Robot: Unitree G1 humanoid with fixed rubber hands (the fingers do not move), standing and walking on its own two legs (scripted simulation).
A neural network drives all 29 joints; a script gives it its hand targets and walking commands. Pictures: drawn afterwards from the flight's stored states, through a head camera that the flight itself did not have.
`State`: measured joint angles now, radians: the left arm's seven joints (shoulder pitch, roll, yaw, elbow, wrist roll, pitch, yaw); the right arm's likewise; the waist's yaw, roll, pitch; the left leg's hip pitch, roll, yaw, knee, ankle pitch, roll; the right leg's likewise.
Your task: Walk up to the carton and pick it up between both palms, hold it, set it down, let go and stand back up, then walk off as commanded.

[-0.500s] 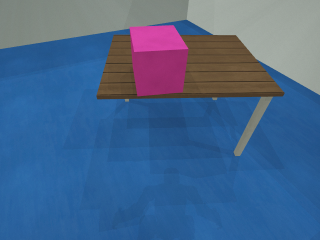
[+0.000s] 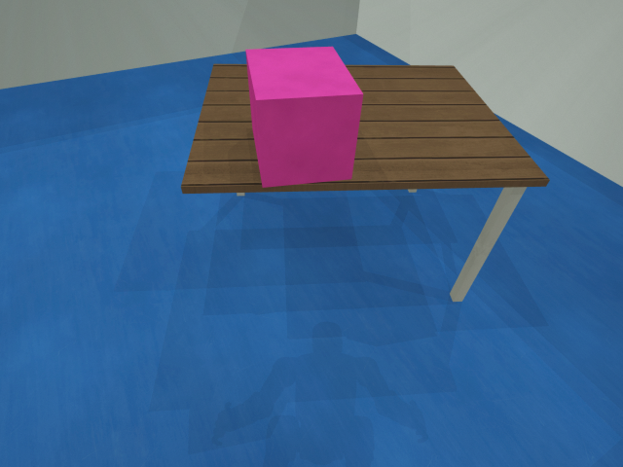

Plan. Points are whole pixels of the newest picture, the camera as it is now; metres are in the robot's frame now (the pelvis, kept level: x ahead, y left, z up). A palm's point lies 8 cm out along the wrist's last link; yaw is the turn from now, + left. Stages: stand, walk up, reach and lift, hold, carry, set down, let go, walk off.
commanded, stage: stand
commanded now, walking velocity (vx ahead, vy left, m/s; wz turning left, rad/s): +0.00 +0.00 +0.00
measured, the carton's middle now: (298, 114) +0.99 +0.04 -0.02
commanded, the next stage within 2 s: none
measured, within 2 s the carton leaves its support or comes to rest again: neither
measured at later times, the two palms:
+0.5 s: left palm out of the picture +0.07 +0.30 -0.13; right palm out of the picture +0.08 -0.29 -0.11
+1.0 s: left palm out of the picture +0.05 +0.30 -0.12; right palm out of the picture +0.07 -0.29 -0.11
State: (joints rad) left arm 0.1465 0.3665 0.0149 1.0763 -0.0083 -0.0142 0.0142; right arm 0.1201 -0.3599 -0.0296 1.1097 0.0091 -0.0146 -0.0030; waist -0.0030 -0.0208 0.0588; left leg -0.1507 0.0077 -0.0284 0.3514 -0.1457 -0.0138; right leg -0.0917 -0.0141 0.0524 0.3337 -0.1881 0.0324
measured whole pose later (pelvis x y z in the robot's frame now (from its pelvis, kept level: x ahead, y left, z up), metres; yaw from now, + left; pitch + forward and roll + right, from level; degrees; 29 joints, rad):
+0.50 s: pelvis +0.00 +0.01 +0.00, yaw +0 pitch -3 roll +0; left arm 0.15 0.35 0.01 1.09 -0.01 -0.02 0.02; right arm 0.12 -0.34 -0.03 1.11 0.01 -0.02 -0.01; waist 0.00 -0.03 0.05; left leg -0.14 -0.01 -0.02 0.34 -0.15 0.00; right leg -0.08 -0.03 0.06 0.32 -0.18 0.05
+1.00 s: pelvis +0.00 +0.01 +0.00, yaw +0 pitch -3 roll +0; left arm 0.18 0.35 0.02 1.08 0.00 -0.01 0.02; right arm 0.14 -0.33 -0.03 1.09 0.01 -0.01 -0.01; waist 0.00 -0.02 0.05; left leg -0.14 -0.01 -0.02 0.35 -0.15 0.00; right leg -0.09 -0.03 0.06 0.34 -0.20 0.04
